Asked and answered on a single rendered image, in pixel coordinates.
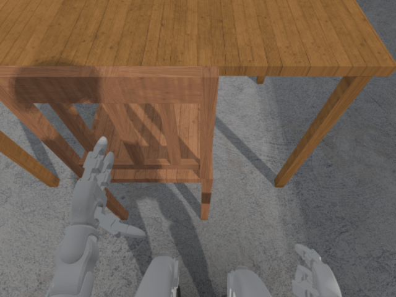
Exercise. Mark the chair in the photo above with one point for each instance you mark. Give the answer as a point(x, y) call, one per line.
point(158, 120)

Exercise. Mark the robot thigh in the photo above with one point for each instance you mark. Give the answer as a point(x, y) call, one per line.
point(245, 283)
point(160, 278)

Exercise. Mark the right robot thigh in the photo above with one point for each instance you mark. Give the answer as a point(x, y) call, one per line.
point(245, 283)

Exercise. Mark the left robot forearm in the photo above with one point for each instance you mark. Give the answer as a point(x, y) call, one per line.
point(75, 258)

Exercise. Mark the left robot thigh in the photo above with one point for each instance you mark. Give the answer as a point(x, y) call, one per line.
point(160, 278)

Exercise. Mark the table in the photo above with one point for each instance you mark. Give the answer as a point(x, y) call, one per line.
point(242, 37)

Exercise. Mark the robot right hand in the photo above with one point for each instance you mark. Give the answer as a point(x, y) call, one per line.
point(320, 282)

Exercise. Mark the robot left hand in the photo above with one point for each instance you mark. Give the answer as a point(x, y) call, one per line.
point(89, 191)

